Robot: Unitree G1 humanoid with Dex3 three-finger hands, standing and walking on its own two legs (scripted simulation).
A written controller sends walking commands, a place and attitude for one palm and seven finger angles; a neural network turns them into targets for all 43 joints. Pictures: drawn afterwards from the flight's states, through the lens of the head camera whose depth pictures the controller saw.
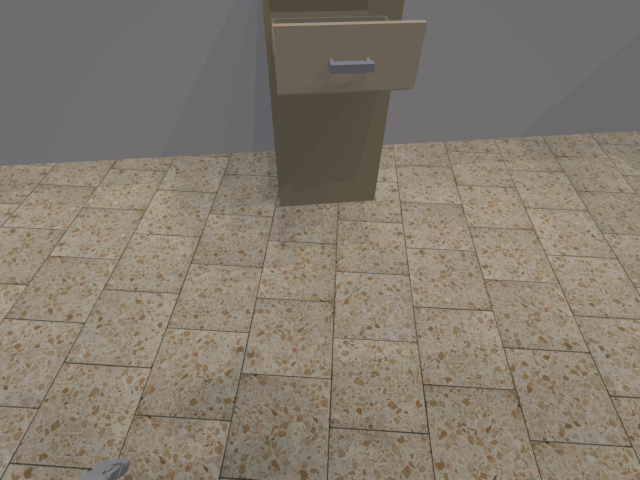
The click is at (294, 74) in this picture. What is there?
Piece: drawer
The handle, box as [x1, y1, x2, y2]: [329, 57, 374, 73]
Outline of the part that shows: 374,63 368,57 366,57 364,61 334,62 332,58 329,58 329,70 330,73 372,72 374,68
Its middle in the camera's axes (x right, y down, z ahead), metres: +0.08 -0.47 +1.05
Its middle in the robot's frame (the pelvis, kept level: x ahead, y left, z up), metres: +1.11 -0.02 +0.03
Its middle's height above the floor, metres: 0.80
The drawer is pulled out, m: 0.30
